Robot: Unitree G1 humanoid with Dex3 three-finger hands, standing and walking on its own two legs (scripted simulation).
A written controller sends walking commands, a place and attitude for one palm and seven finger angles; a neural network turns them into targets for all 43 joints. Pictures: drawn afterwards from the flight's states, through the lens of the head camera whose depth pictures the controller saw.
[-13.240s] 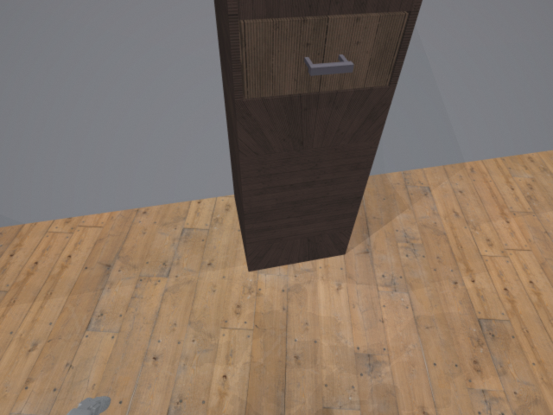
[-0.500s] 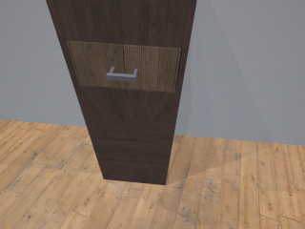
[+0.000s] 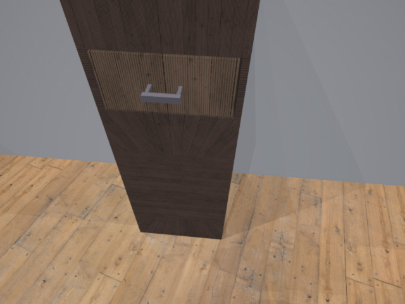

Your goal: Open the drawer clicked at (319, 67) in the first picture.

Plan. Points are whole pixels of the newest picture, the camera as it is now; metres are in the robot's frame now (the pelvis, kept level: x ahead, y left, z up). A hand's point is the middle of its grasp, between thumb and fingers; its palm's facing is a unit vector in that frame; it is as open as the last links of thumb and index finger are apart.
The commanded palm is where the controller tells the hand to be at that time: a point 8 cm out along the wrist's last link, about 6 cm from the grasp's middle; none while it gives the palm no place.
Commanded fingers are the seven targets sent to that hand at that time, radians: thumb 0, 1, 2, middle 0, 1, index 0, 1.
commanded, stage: shuffle to correct the standing spot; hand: left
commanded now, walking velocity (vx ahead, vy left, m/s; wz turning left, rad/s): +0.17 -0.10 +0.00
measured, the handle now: (162, 93) +0.59 +0.15 +0.12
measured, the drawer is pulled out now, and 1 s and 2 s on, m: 0.00 0.00 0.00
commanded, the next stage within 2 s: come to a stop and stand still in 0.40 s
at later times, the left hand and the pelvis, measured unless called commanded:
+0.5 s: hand out of the picture +0.10 +0.18 -0.17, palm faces +0.00 -0.99 -0.16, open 7.3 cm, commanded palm none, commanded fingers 0.00 0.90 0.90 -0.20 -0.30 -0.20 -0.30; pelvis +0.07 +0.00 +0.01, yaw -2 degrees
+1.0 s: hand out of the picture +0.17 +0.14 -0.19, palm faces +0.07 -0.98 -0.19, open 7.3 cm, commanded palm none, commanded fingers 0.00 0.90 0.90 -0.20 -0.30 -0.20 -0.30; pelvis +0.08 -0.04 -0.01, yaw +1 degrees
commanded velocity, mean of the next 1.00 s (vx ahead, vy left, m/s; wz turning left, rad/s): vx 0.02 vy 0.00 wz -0.03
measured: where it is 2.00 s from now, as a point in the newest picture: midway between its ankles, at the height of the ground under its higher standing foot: outside the picture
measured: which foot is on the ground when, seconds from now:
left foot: up 0.00-0.22, down 0.24-0.66, up 0.68-1.00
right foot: down 0.00-0.24, up 0.26-0.64, down 0.66-1.00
